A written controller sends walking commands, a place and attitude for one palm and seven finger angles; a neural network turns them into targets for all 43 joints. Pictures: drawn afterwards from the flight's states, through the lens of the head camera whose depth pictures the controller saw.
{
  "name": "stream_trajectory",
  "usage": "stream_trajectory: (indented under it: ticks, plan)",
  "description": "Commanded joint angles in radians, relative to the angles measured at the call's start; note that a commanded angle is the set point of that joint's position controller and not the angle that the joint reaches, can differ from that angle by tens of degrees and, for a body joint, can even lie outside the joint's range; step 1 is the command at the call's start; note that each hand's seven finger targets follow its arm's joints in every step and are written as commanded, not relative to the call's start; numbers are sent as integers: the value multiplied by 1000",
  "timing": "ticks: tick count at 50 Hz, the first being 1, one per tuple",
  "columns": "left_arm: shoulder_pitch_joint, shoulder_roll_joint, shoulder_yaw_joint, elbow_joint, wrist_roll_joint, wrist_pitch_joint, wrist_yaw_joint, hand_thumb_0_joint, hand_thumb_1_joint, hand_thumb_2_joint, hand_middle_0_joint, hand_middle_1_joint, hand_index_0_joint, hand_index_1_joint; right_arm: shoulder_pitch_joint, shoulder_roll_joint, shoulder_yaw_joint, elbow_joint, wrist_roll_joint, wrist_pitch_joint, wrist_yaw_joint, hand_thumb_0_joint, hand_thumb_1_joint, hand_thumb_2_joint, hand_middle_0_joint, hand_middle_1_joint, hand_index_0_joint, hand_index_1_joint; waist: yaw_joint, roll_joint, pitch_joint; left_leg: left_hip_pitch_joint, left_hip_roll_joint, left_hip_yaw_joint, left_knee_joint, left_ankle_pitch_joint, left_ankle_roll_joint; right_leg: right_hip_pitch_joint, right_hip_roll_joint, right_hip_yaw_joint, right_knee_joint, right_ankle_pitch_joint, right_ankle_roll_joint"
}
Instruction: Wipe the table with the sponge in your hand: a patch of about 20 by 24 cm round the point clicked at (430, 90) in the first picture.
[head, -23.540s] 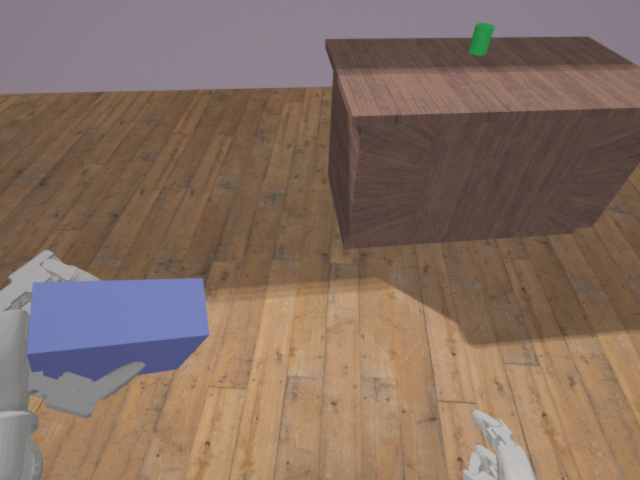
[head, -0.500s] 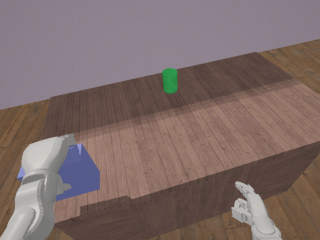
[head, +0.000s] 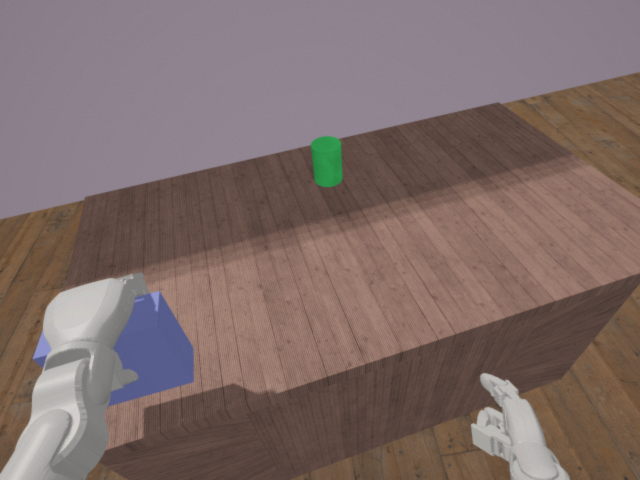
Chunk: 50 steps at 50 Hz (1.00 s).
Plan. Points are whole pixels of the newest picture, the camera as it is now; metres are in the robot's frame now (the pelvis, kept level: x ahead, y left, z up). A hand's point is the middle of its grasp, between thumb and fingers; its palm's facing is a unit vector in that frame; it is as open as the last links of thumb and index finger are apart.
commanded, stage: move the sponge above the wiping area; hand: left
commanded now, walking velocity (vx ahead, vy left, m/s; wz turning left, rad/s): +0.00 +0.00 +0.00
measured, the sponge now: (132, 362) +0.23 +0.30 +0.02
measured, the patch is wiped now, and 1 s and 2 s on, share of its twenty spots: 0.00 0.00 0.00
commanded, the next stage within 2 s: lower the sponge onto the table in 1.74 s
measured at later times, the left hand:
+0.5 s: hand (130, 336) +0.24 +0.30 +0.06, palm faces -0.04 -0.08 -1.00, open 9.9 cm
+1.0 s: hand (145, 327) +0.26 +0.29 +0.04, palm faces -0.04 -0.08 -1.00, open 9.9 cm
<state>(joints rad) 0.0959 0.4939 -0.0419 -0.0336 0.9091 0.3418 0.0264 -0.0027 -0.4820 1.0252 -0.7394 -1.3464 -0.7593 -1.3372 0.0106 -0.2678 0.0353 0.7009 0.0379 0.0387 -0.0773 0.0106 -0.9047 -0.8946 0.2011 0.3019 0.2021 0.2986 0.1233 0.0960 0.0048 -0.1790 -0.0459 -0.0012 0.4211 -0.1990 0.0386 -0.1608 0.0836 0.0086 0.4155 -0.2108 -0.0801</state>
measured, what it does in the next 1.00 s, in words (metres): stands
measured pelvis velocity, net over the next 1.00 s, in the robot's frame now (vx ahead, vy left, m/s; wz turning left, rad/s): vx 0.01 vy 0.01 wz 0.00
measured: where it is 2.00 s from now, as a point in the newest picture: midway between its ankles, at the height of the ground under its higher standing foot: outside the picture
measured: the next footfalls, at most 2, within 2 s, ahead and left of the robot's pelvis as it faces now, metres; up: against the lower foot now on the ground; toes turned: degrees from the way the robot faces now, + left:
none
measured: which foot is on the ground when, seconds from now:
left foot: down 0.00-1.00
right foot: down 0.00-1.00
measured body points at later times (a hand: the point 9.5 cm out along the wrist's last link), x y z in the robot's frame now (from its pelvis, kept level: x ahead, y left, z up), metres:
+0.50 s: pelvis +0.01 +0.00 +0.00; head +0.00 -0.03 +0.45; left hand +0.24 +0.30 +0.11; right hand +0.25 -0.20 -0.09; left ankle +0.02 +0.10 -0.74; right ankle +0.01 -0.07 -0.74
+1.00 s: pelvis +0.01 +0.01 +0.00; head +0.00 -0.02 +0.45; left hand +0.26 +0.29 +0.10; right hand +0.24 -0.20 -0.09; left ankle +0.02 +0.10 -0.74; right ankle +0.01 -0.07 -0.74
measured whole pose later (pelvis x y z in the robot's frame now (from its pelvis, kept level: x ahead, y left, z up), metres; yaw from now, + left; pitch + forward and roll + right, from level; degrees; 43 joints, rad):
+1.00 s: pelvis +0.01 +0.01 +0.00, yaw +0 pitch +0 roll +0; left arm -0.01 0.41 -0.12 0.15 0.96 0.37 0.11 0.00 -0.48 1.03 -0.74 -1.35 -0.76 -1.34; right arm 0.02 -0.25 0.03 0.71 0.05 0.06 -0.07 0.01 -0.90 -0.89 0.20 0.30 0.20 0.30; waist 0.11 0.08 -0.03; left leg -0.22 -0.06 0.00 0.43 -0.21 0.05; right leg -0.21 0.07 0.02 0.43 -0.22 -0.07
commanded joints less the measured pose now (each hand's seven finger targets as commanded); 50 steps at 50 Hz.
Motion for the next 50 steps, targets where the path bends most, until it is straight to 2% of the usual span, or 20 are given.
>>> stream_trajectory:
  ticks: [1, 6, 8, 9, 13, 14, 17, 23, 25, 28, 29, 32, 33, 35, 38, 43, 44, 47, 48, 50]
  plan:
    - [-242, 203, 122, -204, 36, -14, 55, 0, 100, 1300, -1200, -1600, -1200, -1600, -217, -91, -32, -173, -6, -59, -2, 0, -900, -900, 200, 300, 200, 300, -2, -34, -207, 73, -3, -107, -23, 187, 3, 14, -63, 170, -69, 142, -10]
    - [-285, 226, 143, -159, 45, -5, 78, 0, 100, 1300, -1200, -1600, -1200, -1600, -213, -95, -34, -166, -3, -54, -8, 0, -900, -900, 200, 300, 200, 300, -1, -61, -220, 53, -4, -100, -26, 159, 4, 24, -64, 175, -68, 122, -8]
    - [-280, 293, 202, -166, 47, 0, 91, 0, 100, 1300, -1200, -1600, -1200, -1600, -221, -103, -35, -162, -4, -50, -9, 0, -900, -900, 200, 300, 200, 300, 11, -38, -227, 55, -9, -105, -24, 164, 3, 40, -60, 202, -66, 127, -15]
    - [-303, 205, 124, -177, 44, 0, 90, 0, 100, 1300, -1200, -1600, -1200, -1600, -218, -89, -34, -172, 0, -51, -7, 0, -900, -900, 200, 300, 200, 300, -5, -17, -238, 54, -5, -94, -25, 174, 4, 40, -64, 168, -55, 146, -9]
    - [-262, 233, 152, -161, 39, 14, 90, 0, 100, 1300, -1200, -1600, -1200, -1600, -222, -97, -36, -168, -2, -51, -3, 0, -900, -900, 200, 300, 200, 300, 5, -20, -227, 63, -7, -105, -20, 190, 1, 32, -60, 187, -59, 168, -16]
    - [-245, 179, 112, -151, 30, 16, 87, 0, 100, 1300, -1200, -1600, -1200, -1600, -206, -90, -39, -170, 2, -51, -1, 0, -900, -900, 200, 300, 200, 300, -10, -40, -225, 51, -1, -95, -21, 191, 3, 37, -62, 159, -52, 177, -8]
    - [-264, 194, 113, -116, 38, 22, 79, 0, 100, 1300, -1200, -1600, -1200, -1600, -201, -95, -41, -164, 4, -44, -4, 0, -900, -900, 200, 300, 200, 300, -13, -72, -219, 46, -2, -96, -19, 183, 5, 23, -65, 162, -57, 172, -3]
    - [-324, 227, 132, -149, 54, -7, 90, 0, 100, 1300, -1200, -1600, -1200, -1600, -206, -97, -38, -163, -2, -46, -7, 0, -900, -900, 200, 300, 200, 300, -8, -35, -232, 64, -3, -105, -15, 183, 3, 13, -55, 183, -57, 169, -14]
    - [-310, 172, 93, -146, 58, -17, 95, 0, 100, 1300, -1200, -1600, -1200, -1600, -202, -85, -41, -167, -1, -51, -4, 0, -900, -900, 200, 300, 200, 300, -6, -24, -249, 74, 0, -105, -14, 203, 0, 10, -58, 160, -51, 177, -12]
    - [-301, 238, 154, -134, 64, -11, 112, 0, 100, 1300, -1200, -1600, -1200, -1600, -206, -99, -43, -155, -4, -43, -3, 0, -900, -900, 200, 300, 200, 300, 2, -18, -248, 64, -1, -111, -17, 203, -7, 19, -53, 182, -51, 181, -19]
    - [-279, 144, 81, -138, 52, -8, 112, 0, 100, 1300, -1200, -1600, -1200, -1600, -197, -83, -45, -169, 1, -45, 0, 0, -900, -900, 200, 300, 200, 300, -10, -22, -242, 54, 2, -101, -20, 201, -4, 22, -58, 150, -45, 175, -10]
    - [-317, 119, 46, -106, 57, 6, 116, 0, 100, 1300, -1200, -1600, -1200, -1600, -197, -85, -45, -165, 6, -43, 0, 0, -900, -900, 200, 300, 200, 300, -17, -27, -232, 58, 8, -109, -30, 185, -10, -10, -57, 139, -51, 139, -9]
    - [-335, 162, 80, -110, 57, 10, 121, 0, 100, 1300, -1200, -1600, -1200, -1600, -202, -91, -46, -162, 5, -44, -2, 0, -900, -900, 200, 300, 200, 300, -15, -31, -226, 60, 8, -113, -33, 162, -7, -13, -48, 156, -58, 112, -14]
    - [-366, 114, 29, -90, 65, 16, 116, 0, 100, 1300, -1200, -1600, -1200, -1600, -201, -84, -41, -164, 8, -43, -2, 0, -900, -900, 200, 300, 200, 300, -22, -29, -226, 58, 8, -113, -35, 162, -9, -20, -53, 133, -53, 106, -11]
    - [-371, 167, 72, -80, 72, 16, 121, 0, 100, 1300, -1200, -1600, -1200, -1600, -202, -93, -44, -159, 4, -39, -6, 0, -900, -900, 200, 300, 200, 300, -11, -43, -245, 55, 3, -111, -35, 159, -7, 1, -48, 154, -54, 114, -15]
    - [-396, 171, 77, -57, 83, 18, 132, 0, 100, 1300, -1200, -1600, -1200, -1600, -199, -94, -44, -152, 3, -33, -4, 0, -900, -900, 200, 300, 200, 300, -10, -38, -262, 54, 2, -105, -29, 176, -10, 8, -48, 159, -48, 146, -16]
    - [-383, 127, 46, -45, 81, 22, 131, 0, 100, 1300, -1200, -1600, -1200, -1600, -199, -85, -42, -160, 6, -34, -2, 0, -900, -900, 200, 300, 200, 300, -10, -44, -273, 51, 2, -103, -26, 188, -8, 16, -52, 137, -40, 159, -12]
    - [-375, 123, 44, -14, 75, 29, 133, 0, 100, 1300, -1200, -1600, -1200, -1600, -196, -88, -45, -157, 10, -28, -1, 0, -900, -900, 200, 300, 200, 300, -15, -59, -257, 36, 3, -94, -26, 188, -7, 16, -57, 140, -42, 174, -9]
    - [-360, 178, 95, -20, 71, 31, 138, 0, 100, 1300, -1200, -1600, -1200, -1600, -195, -97, -47, -153, 8, -28, -1, 0, -900, -900, 200, 300, 200, 300, -7, -41, -261, 34, -1, -99, -26, 177, -7, 25, -51, 160, -43, 166, -15]
    - [-388, 102, 22, -11, 71, 35, 130, 0, 100, 1300, -1200, -1600, -1200, -1600, -191, -88, -44, -158, 13, -28, 0, 0, -900, -900, 200, 300, 200, 300, -28, -46, -242, 36, 5, -99, -25, 177, -8, -5, -53, 136, -43, 158, -9]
